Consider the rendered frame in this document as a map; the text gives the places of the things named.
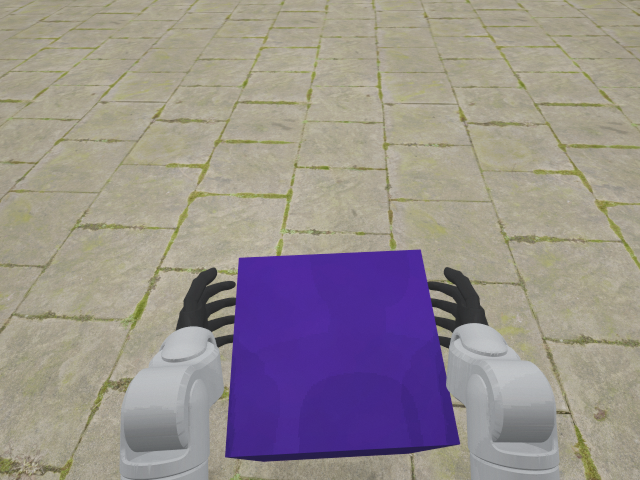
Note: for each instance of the right robot hand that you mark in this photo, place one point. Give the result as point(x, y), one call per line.
point(468, 308)

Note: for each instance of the carton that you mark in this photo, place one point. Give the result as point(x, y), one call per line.
point(336, 355)

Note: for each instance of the robot left forearm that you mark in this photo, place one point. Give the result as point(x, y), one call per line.
point(164, 430)

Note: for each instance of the robot right forearm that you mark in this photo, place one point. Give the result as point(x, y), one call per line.
point(510, 407)

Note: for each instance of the left robot hand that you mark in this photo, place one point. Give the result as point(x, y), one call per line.
point(195, 311)

